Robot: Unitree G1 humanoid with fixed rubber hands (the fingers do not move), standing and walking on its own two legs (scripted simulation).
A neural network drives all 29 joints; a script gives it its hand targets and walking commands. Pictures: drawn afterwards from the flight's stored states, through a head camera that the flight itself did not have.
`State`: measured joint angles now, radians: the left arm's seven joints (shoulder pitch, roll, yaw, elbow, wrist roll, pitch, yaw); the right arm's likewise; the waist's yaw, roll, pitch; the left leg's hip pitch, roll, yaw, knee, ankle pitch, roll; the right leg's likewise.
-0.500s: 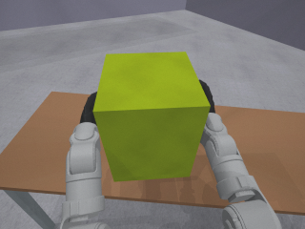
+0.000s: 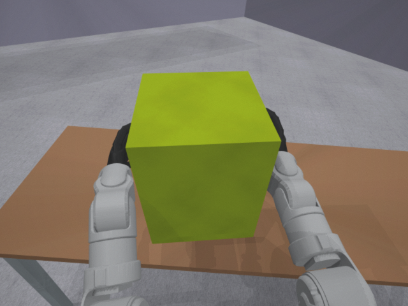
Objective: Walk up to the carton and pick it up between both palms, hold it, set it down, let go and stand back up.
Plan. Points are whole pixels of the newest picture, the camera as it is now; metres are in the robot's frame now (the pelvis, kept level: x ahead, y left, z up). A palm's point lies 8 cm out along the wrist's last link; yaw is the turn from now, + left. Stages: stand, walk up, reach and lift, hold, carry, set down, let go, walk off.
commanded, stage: hold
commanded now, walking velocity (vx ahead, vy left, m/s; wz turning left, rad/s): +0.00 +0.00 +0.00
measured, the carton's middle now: (199, 158) +0.37 +0.00 +0.16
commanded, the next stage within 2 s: none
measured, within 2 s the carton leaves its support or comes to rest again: neither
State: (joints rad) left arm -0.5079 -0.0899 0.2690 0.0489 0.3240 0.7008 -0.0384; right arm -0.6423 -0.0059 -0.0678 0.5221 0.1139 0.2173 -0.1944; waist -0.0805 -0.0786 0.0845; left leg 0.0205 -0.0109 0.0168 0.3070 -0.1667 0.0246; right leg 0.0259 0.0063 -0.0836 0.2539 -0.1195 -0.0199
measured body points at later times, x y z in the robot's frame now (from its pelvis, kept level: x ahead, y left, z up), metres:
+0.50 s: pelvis +0.00 +0.00 +0.00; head -0.03 +0.03 +0.45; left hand +0.37 +0.15 +0.16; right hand +0.38 -0.15 +0.18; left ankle +0.01 +0.10 -0.75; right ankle +0.03 -0.10 -0.75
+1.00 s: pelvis -0.01 +0.00 +0.00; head -0.04 +0.04 +0.45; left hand +0.36 +0.15 +0.15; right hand +0.37 -0.15 +0.17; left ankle +0.01 +0.10 -0.75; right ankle +0.03 -0.10 -0.75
